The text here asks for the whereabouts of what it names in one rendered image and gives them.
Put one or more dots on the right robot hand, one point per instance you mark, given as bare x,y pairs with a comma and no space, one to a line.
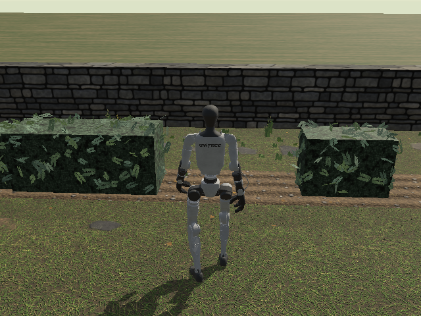
240,203

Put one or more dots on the left robot hand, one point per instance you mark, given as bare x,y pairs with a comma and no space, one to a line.
179,186

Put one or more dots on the left robot forearm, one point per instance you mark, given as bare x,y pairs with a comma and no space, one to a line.
181,174

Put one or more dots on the robot right upper arm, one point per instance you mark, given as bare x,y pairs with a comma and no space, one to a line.
233,151

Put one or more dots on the right robot forearm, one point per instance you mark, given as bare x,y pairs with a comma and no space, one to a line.
237,175

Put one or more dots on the robot right thigh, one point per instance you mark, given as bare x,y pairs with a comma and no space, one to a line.
225,192

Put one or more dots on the robot left upper arm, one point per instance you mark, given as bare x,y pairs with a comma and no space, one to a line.
186,151

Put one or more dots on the robot left shin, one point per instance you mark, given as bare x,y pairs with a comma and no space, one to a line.
195,248

